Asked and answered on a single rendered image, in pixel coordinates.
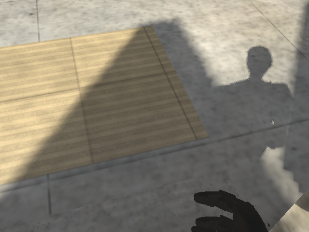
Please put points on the right robot hand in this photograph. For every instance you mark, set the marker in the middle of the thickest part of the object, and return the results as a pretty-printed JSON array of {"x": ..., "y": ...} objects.
[{"x": 245, "y": 217}]

